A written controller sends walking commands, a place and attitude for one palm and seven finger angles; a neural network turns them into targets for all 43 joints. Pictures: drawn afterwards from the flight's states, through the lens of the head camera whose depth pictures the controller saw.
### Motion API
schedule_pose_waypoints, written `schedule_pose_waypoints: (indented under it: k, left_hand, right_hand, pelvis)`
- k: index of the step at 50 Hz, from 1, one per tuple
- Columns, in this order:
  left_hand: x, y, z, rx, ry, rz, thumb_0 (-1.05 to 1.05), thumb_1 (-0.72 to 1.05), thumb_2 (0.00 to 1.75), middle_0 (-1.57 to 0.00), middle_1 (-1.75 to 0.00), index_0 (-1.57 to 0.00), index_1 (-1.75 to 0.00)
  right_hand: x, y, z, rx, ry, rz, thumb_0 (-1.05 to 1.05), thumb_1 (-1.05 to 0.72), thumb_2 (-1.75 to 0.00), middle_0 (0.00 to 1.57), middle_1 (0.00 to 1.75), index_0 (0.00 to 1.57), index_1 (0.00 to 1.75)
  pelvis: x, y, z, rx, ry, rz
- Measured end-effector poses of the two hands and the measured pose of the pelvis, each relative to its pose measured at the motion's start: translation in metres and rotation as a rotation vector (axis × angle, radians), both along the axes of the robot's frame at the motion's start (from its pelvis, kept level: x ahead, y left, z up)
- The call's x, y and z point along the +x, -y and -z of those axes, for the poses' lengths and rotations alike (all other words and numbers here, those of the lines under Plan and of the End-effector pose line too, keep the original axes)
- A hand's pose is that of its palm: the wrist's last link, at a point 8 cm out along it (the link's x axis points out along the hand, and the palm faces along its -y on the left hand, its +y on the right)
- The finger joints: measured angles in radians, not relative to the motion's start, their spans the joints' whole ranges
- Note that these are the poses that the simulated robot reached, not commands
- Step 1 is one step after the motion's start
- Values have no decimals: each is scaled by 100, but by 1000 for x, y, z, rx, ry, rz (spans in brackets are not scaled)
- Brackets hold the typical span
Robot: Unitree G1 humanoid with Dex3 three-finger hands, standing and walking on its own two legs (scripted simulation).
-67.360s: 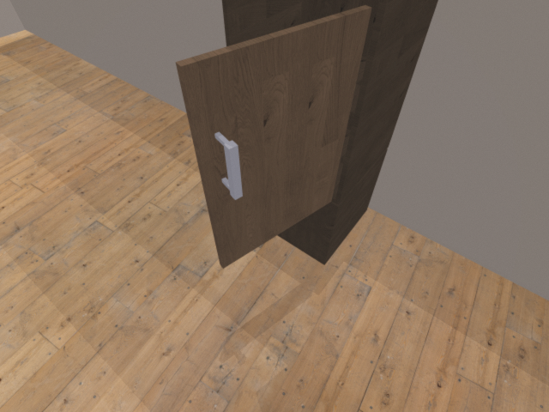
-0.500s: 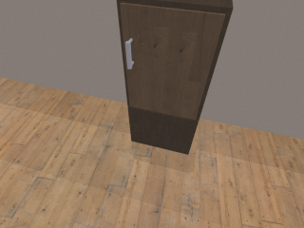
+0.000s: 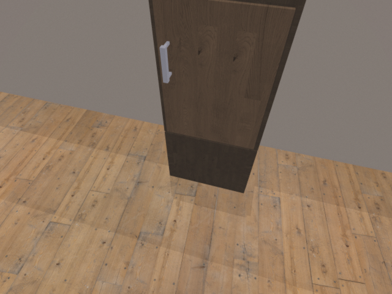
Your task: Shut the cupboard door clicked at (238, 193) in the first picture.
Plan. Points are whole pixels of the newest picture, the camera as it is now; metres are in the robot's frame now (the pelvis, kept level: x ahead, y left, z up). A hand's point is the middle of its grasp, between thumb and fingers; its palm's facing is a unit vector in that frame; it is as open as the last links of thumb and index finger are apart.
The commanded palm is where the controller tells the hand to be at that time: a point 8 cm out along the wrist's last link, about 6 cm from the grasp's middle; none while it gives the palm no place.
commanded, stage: look to check the result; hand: left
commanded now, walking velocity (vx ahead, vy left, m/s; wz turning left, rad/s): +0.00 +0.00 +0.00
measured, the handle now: (166, 62) +0.84 +0.15 +0.03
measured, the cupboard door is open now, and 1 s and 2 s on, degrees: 0 0 0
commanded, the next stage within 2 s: stand and wait in 0.16 s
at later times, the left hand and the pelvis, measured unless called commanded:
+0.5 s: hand out of the picture +0.04 +0.19 -0.17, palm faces +0.01 -0.98 -0.22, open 7.4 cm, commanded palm none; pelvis +0.02 +0.00 +0.00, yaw +0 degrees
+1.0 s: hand out of the picture +0.03 +0.18 -0.17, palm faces +0.02 -0.98 -0.20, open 7.4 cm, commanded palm none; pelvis +0.04 -0.01 +0.00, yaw +0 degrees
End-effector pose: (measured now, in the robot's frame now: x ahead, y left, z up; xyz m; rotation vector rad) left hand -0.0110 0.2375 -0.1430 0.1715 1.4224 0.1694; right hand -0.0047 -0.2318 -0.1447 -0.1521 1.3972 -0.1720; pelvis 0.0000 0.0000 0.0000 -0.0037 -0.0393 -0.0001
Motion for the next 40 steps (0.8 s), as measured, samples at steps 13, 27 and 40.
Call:
schedule_pose_waypoints:
  k: [13,27,40]
  left_hand:
    - [29,1,-1,-4,46,15,0,90,90,-20,-30,-20,-30]
    - [42,1,-2,2,51,14,0,90,90,-20,-30,-20,-30]
    - [37,6,-1,-6,13,3,0,90,90,-20,-30,-20,-30]
  right_hand:
    - [35,8,-4,-17,58,-25,0,-91,-90,20,30,20,30]
    - [46,10,-5,-19,47,-33,0,-91,-90,20,30,20,30]
    - [43,7,-4,-10,16,-25,0,-91,-90,20,30,20,30]
  pelvis:
    - [11,2,-2,1,-2,0]
    - [22,3,-3,2,-5,-3]
    - [31,5,-3,3,-9,-2]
